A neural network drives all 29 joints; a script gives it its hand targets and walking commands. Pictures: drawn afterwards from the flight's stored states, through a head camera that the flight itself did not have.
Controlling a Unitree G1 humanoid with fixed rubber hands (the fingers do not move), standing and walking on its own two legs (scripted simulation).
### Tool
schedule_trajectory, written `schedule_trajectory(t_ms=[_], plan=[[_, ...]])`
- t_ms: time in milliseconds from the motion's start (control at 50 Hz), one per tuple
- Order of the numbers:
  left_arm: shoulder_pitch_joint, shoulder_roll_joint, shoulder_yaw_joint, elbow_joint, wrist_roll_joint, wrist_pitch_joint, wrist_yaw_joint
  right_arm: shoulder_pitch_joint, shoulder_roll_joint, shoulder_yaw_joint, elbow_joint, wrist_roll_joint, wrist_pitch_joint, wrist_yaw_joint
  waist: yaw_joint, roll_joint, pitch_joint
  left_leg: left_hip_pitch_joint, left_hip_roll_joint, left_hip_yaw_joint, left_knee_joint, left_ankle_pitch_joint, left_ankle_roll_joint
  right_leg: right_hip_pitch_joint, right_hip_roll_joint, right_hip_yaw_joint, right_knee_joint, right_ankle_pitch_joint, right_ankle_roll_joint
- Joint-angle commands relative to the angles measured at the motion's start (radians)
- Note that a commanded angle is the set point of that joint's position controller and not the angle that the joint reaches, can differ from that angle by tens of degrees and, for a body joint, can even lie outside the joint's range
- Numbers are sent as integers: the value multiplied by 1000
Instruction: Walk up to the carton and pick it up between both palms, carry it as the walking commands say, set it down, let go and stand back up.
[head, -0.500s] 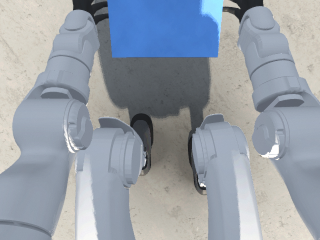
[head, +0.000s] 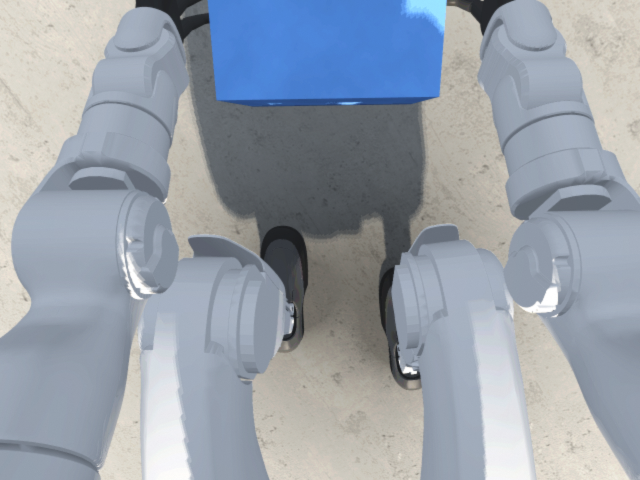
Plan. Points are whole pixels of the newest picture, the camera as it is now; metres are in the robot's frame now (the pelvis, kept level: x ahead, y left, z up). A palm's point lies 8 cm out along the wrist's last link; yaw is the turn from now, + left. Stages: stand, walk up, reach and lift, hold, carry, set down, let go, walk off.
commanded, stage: set down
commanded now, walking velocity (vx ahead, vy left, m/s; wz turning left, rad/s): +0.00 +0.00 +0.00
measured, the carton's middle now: (328, 23) +0.54 +0.03 -0.26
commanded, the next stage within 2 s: none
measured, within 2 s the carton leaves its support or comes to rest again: neither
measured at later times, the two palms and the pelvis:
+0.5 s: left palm (146, 31) +0.51 +0.21 -0.18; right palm (511, 32) +0.51 -0.15 -0.19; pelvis -0.01 +0.00 +0.00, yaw -1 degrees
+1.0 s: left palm (102, 14) +0.52 +0.24 -0.15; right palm (533, 3) +0.52 -0.16 -0.16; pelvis -0.02 +0.01 +0.01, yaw -1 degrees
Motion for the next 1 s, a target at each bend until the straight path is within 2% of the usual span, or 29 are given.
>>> schedule_trajectory(t_ms=[0,20,60,100,120,140,160,200,240,280,300,320,340,400,500,540,580,600,620,680,700,740,800,820,860,880,900,940,980], plan=[[-281,-735,-107,-152,-31,-44,-183,-402,685,278,-60,29,-18,205,3,-114,-801,538,-76,-100,-27,317,0,148,-5,128,-284,399,20],[-269,-734,-103,-140,-21,-43,-181,-405,681,276,-50,23,-18,204,11,-105,-786,540,-78,-97,-37,329,1,153,-1,131,-298,406,21],[-275,-659,-82,-145,-31,-54,-169,-367,615,260,-38,14,-21,187,-5,-116,-802,529,-72,-95,-24,330,-8,184,-11,140,-297,428,20],[-231,-582,-67,-105,-29,-62,-153,-363,554,247,-45,16,-30,170,8,-116,-797,535,-66,-95,-31,315,-5,185,-16,140,-304,410,31],[-248,-569,-79,-127,-39,-71,-144,-349,529,248,-30,23,-35,160,-8,-125,-818,545,-63,-106,-27,325,-9,192,-16,137,-292,426,24],[-233,-545,-78,-103,-36,-77,-134,-361,495,252,-40,32,-42,155,12,-107,-817,554,-66,-100,-29,339,-8,187,-16,133,-288,428,30],[-228,-499,-77,-91,-41,-83,-123,-346,463,256,-32,40,-45,144,5,-112,-825,566,-60,-102,-31,329,-10,197,-20,129,-290,417,34],[-201,-387,-59,-73,-50,-98,-97,-329,344,231,-18,43,-51,115,4,-123,-830,578,-57,-107,-40,332,-13,200,-28,130,-297,409,39],[-159,-236,-20,-67,-53,-119,-56,-307,176,207,-26,60,-66,73,22,-113,-842,580,-50,-102,-42,325,-18,208,-34,137,-307,404,39],[-122,-53,-9,-43,-70,-136,-5,-263,0,189,-14,92,-80,25,7,-105,-879,625,-35,-113,-54,334,-24,232,-47,128,-308,401,49],[-86,8,14,-36,-70,-142,14,-234,-72,194,-1,99,-84,5,23,-98,-886,612,-36,-111,-54,349,-26,232,-50,134,-311,417,47],[-83,52,8,-46,-74,-147,29,-227,-119,191,3,98,-90,-15,3,-91,-925,636,-24,-123,-51,358,-29,253,-55,138,-310,429,50],[-63,72,-2,-17,-78,-148,39,-241,-129,206,-15,123,-94,-23,19,-74,-935,663,-21,-128,-53,384,-21,225,-59,130,-301,429,58],[-95,69,-37,-44,-117,-152,41,-246,-169,220,-20,140,-101,-35,-3,-55,-966,669,-16,-134,-52,416,-26,219,-64,133,-308,441,50],[-127,93,-69,-64,-172,-147,40,-312,-183,254,-78,197,-102,-32,12,-66,-967,618,3,-132,-67,338,-16,239,-71,137,-306,382,45],[-136,93,-74,-58,-180,-143,38,-319,-215,246,-73,197,-100,-31,-3,-64,-954,617,7,-136,-74,330,-12,230,-72,132,-305,355,45],[-139,102,-91,-53,-194,-136,31,-321,-190,265,-32,216,-88,-24,17,-71,-926,603,12,-138,-81,295,-10,246,-81,146,-303,331,39],[-150,113,-74,-63,-197,-136,31,-330,-217,252,-58,207,-91,-23,12,-93,-928,603,12,-139,-79,295,-10,230,-78,138,-303,316,44],[-161,125,-74,-68,-200,-136,34,-333,-252,239,-45,195,-92,-29,-5,-76,-940,612,13,-139,-72,299,-16,247,-82,139,-299,329,38],[-141,113,-83,-45,-200,-127,29,-317,-228,243,-19,203,-88,-21,6,-59,-917,635,15,-140,-78,286,-13,230,-82,136,-300,303,37],[-164,123,-79,-79,-197,-129,29,-307,-238,228,-11,189,-85,-22,-10,-58,-931,660,15,-141,-81,300,-13,223,-80,127,-297,303,40],[-156,123,-80,-112,-196,-125,36,-303,-256,224,-46,195,-92,-26,-10,-40,-1015,737,12,-141,-80,325,-19,258,-83,118,-296,326,35],[-121,110,-83,-149,-208,-113,44,-269,-240,226,-90,198,-85,-33,-7,-60,-1159,814,-3,-130,-80,394,-14,330,-74,104,-301,384,33],[-123,116,-87,-166,-212,-109,49,-271,-261,216,-99,189,-83,-37,-21,-59,-1180,857,-5,-130,-87,373,-19,314,-75,84,-303,353,37],[-120,120,-84,-201,-212,-94,58,-301,-268,212,-183,203,-74,-44,-1,-58,-1305,926,-9,-128,-93,399,-11,370,-69,77,-306,368,39],[-140,128,-89,-248,-215,-89,62,-280,-273,197,-185,195,-65,-52,-18,-37,-1354,951,-11,-119,-100,399,-17,390,-63,74,-318,364,33],[-130,128,-86,-270,-226,-75,66,-301,-286,207,-235,202,-57,-56,-12,-64,-1439,982,-18,-113,-107,397,-16,452,-60,64,-320,374,31],[-106,122,-98,-290,-229,-47,77,-309,-285,205,-304,218,-39,-65,-3,-46,-1560,1082,-24,-105,-112,417,-16,509,-54,54,-340,389,28],[-129,154,-89,-456,-228,-36,90,-312,-301,208,-392,222,-25,-73,-4,-45,-1667,1160,-37,-93,-126,476,-18,581,-43,57,-355,450,30]])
